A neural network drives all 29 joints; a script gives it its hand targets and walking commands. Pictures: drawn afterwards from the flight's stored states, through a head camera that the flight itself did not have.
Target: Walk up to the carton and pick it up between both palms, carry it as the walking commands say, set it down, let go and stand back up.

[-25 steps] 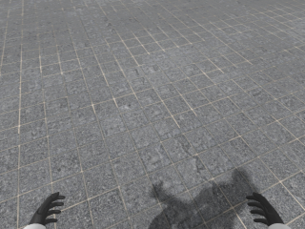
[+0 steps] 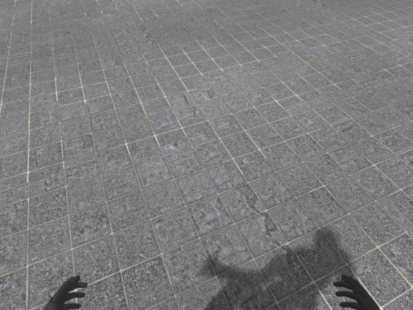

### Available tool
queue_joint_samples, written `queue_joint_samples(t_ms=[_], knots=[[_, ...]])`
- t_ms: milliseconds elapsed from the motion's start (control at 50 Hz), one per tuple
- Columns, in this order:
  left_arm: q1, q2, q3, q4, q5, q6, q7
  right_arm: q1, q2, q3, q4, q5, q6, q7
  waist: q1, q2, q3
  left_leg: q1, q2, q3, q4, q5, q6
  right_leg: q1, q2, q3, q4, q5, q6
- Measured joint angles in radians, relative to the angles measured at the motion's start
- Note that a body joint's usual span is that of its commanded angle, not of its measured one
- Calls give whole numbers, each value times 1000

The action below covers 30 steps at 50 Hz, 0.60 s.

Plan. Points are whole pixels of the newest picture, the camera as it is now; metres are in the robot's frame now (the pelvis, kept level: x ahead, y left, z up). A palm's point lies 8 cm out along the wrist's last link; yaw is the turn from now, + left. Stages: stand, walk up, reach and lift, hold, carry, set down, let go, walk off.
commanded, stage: stand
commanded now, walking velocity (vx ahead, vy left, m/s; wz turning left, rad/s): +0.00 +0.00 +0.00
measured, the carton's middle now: out of the picture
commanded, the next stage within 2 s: walk up in 1.46 s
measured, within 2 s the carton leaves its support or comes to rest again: neither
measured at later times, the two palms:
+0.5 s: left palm out of the picture +0.10 +0.31 -0.09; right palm out of the picture +0.11 -0.31 -0.09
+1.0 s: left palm out of the picture +0.10 +0.31 -0.09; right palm out of the picture +0.10 -0.31 -0.09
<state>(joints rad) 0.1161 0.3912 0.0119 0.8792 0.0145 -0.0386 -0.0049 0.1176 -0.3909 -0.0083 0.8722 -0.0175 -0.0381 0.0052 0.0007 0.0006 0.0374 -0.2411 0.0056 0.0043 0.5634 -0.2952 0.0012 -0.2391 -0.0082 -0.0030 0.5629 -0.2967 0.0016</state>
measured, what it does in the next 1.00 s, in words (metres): stands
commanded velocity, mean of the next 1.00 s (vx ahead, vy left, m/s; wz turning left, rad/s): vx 0.00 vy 0.00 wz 0.00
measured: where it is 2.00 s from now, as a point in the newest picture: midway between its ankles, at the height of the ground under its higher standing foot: outside the picture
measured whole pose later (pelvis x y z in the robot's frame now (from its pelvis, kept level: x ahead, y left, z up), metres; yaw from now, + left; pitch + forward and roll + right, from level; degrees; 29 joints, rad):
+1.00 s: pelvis +0.00 +0.00 +0.02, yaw +0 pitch -2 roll +0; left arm 0.09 0.40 0.00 1.06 0.01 -0.02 0.00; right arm 0.08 -0.40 0.00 1.06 -0.01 -0.02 0.00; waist 0.00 0.00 0.04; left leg -0.13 0.00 0.01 0.35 -0.18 0.00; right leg -0.12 -0.01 0.00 0.35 -0.18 0.01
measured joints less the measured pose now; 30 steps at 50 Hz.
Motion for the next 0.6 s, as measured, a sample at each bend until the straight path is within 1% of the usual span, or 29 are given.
queue_joint_samples(t_ms=[280,600], knots=[[-24,0,-8,98,-2,5,1,-26,0,7,101,3,6,0,0,-1,1,75,-1,1,-135,72,-2,74,0,0,-134,72,2],[-26,5,-10,162,-2,12,3,-29,-4,6,167,4,11,-2,1,0,3,102,0,1,-195,106,-3,102,0,0,-196,106,3]])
